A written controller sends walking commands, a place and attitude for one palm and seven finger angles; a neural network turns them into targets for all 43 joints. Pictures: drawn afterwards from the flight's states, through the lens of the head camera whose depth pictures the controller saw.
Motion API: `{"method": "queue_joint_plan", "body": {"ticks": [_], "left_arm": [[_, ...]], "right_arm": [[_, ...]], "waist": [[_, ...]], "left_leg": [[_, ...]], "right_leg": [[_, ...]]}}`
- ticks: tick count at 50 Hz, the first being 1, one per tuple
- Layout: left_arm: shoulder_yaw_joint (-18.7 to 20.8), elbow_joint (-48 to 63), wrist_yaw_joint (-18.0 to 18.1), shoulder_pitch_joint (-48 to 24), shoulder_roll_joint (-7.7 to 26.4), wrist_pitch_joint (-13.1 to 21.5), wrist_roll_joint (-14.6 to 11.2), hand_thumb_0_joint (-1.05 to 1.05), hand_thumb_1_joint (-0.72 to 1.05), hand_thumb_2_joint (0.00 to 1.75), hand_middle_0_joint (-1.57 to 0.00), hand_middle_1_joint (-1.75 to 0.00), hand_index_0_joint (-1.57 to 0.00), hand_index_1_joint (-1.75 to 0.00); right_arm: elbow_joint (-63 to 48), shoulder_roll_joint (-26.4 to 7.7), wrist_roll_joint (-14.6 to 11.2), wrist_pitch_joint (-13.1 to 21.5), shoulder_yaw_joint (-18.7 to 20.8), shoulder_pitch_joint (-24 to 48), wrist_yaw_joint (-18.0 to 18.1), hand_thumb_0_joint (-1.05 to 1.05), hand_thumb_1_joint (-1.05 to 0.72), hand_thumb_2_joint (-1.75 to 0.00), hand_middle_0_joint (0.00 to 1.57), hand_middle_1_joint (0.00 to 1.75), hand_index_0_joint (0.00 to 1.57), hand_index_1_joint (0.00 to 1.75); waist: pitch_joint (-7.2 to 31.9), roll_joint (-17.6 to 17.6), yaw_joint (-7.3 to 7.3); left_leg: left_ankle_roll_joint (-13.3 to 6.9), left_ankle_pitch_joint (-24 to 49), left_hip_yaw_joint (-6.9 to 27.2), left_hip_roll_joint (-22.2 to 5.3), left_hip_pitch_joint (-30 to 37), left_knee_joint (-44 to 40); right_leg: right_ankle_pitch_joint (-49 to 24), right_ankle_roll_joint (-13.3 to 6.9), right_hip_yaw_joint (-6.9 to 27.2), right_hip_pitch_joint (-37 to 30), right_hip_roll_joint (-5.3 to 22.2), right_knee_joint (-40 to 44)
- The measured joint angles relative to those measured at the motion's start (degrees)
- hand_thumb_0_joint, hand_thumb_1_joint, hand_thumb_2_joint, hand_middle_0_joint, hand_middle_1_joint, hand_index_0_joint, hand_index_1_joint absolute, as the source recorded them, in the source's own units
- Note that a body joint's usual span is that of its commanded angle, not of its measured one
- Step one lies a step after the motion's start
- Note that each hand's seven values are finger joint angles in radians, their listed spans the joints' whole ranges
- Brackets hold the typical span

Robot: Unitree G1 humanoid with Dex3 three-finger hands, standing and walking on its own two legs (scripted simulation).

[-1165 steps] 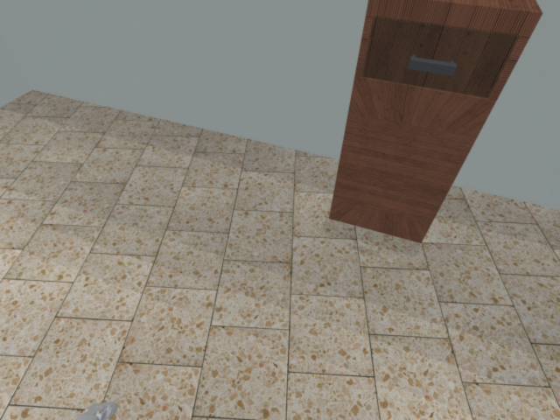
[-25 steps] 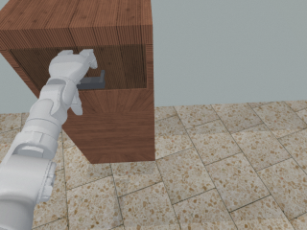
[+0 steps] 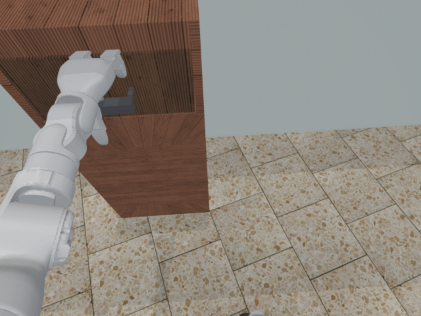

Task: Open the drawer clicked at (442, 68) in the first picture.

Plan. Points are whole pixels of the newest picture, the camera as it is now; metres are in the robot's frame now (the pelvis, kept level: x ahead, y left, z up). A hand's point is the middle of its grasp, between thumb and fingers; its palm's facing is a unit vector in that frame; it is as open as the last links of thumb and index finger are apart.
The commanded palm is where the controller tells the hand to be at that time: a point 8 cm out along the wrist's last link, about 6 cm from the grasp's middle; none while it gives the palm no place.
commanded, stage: re-aim the fingers above the handle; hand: left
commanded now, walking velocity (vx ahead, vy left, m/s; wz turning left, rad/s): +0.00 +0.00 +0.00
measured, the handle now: (105, 99) +0.56 +0.23 +0.06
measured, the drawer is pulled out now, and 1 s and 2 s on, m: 0.00 0.00 0.00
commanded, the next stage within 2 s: lower the fingers behind the handle in 0.56 s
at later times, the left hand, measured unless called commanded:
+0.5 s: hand (91, 92) +0.50 +0.21 +0.13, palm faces +0.13 +0.01 -0.99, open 13.8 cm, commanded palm +0.46 +0.24 +0.18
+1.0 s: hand (87, 106) +0.49 +0.23 +0.10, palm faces +0.11 +0.05 -0.99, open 13.8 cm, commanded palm +0.46 +0.22 +0.15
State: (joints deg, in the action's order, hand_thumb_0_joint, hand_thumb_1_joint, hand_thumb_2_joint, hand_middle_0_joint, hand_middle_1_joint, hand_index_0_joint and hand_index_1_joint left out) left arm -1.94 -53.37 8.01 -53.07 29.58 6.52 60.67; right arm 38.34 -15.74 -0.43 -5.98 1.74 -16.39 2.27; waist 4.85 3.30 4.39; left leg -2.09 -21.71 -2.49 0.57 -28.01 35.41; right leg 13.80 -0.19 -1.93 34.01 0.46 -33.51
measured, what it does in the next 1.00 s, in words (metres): stands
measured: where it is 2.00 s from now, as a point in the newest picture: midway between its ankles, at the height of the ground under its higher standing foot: outside the picture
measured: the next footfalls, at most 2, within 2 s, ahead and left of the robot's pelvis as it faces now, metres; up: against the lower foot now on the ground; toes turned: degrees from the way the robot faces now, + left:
none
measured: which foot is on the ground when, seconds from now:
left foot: down 0.00-1.00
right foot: down 0.00-1.00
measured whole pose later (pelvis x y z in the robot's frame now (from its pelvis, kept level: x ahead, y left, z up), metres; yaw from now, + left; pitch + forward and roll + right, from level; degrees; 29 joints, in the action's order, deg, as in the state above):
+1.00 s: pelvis -0.01 +0.00 -0.01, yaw -1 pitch +16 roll +0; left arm -1.0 -56.2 16.6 -52.2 30.2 0.1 62.9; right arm 39.4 -15.7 -0.1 -5.2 2.3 -16.3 0.8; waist 5.6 3.7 3.6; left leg -1.9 -21.9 -3.1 0.3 -32.2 37.8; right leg 13.7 -0.3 -1.2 38.4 0.2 -35.8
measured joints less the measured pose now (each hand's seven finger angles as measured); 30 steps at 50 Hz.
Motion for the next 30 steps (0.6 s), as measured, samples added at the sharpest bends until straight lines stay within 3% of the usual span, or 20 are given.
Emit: {"method": "queue_joint_plan", "body": {"ticks": [4,9,12,15,18,21,24,26,30], "left_arm": [[2.5,-4.0,1.9,-1.2,3.0,-4.7,1.2,0.0,-0.49,0.3,-0.32,-1.2,-0.32,-1.2],[-0.2,-4.4,-3.5,0.9,4.9,-8.4,-0.9,0.0,-0.49,0.3,-0.31,-1.2,-0.31,-1.2],[-4.0,-0.6,-7.8,2.7,3.6,-6.4,-3.1,0.0,-0.49,0.3,-0.31,-1.2,-0.31,-1.2],[-5.6,3.5,-9.3,4.2,1.3,-1.4,-4.1,0.0,-0.49,0.3,-0.32,-1.2,-0.32,-1.2],[-4.8,5.5,-7.0,4.4,-0.5,3.2,-3.3,0.0,-0.49,0.3,-0.32,-1.2,-0.32,-1.2],[-1.2,5.3,-1.5,3.9,-0.7,4.4,-1.2,0.0,-0.49,0.3,-0.32,-1.2,-0.32,-1.2],[0.9,1.9,3.6,1.5,0.9,-0.1,0.4,0.0,-0.49,0.3,-0.32,-1.2,-0.32,-1.2],[1.2,-2.0,4.8,-0.7,2.2,-4.6,1.2,0.01,-0.49,0.3,-0.32,-1.2,-0.32,-1.2],[-0.8,-7.6,0.1,-2.2,4.4,-11.7,0.1,0.0,-0.49,0.3,-0.31,-1.2,-0.31,-1.2]], "right_arm": [[0.1,0.0,-0.2,-0.3,-0.4,-0.3,-0.2,0.01,-0.9,-0.9,0.2,0.3,0.21,0.3],[0.4,0.2,-1.2,-1.2,-0.2,-2.9,0.1,0.01,-0.9,-0.9,0.2,0.3,0.21,0.3],[1.2,0.2,-1.4,-1.4,0.2,-4.0,0.7,0.01,-0.9,-0.9,0.21,0.3,0.21,0.3],[1.6,0.1,-1.1,-1.1,0.5,-3.8,1.3,0.01,-0.9,-0.9,0.21,0.3,0.21,0.3],[1.4,-0.2,-0.7,-0.4,0.8,-2.4,1.4,0.01,-0.9,-0.9,0.21,0.3,0.21,0.3],[0.7,-0.5,-0.1,0.3,0.7,-0.6,1.0,0.01,-0.9,-0.9,0.2,0.3,0.21,0.3],[0.4,-0.4,-0.2,0.6,0.3,1.1,0.3,0.01,-0.9,-0.9,0.2,0.3,0.21,0.3],[0.5,-0.3,-0.4,0.6,-0.1,1.7,-0.2,0.01,-0.91,-0.9,0.2,0.3,0.2,0.3],[0.4,0.0,-1.4,-0.4,-0.8,1.1,-0.3,0.01,-0.9,-0.9,0.2,0.3,0.21,0.3]], "waist": [[0.0,0.7,0.12],[0.6,1.4,-0.94],[0.4,1.0,-1.57],[-0.1,0.2,-1.69],[-0.3,-0.4,-1.22],[-0.1,-0.4,-0.45],[-0.1,0.0,-0.18],[-0.1,0.4,-0.39],[0.5,1.4,-1.1]], "left_leg": [[0.1,0.3,-1.1,-0.4,-0.6,-0.5],[0.2,0.9,-0.8,-0.6,0.7,-2.2],[0.3,1.1,0.3,-0.5,2.1,-2.7],[0.4,0.9,1.2,-0.4,2.9,-2.4],[0.5,0.6,1.3,-0.3,2.4,-1.4],[0.5,0.4,0.6,-0.3,1.3,-0.6],[0.5,0.4,-0.2,-0.4,0.5,-0.4],[0.5,0.7,-0.6,-0.4,0.1,-0.6],[0.3,1.4,-0.9,-0.3,0.7,-2.1]], "right_leg": [[-0.5,0.0,1.0,1.2,-0.5,0.1],[-1.1,-0.2,0.8,-0.3,-0.8,1.9],[-0.9,-0.3,-0.3,-2.3,-0.6,2.7],[-0.6,-0.4,-1.1,-3.4,-0.4,2.6],[-0.2,-0.5,-1.3,-3.0,-0.2,1.7],[-0.1,-0.5,-0.6,-1.5,-0.3,0.7],[-0.4,-0.4,0.2,-0.2,-0.4,0.1],[-0.7,-0.4,0.6,0.4,-0.5,0.2],[-1.3,-0.3,0.9,0.0,-0.5,1.4]]}}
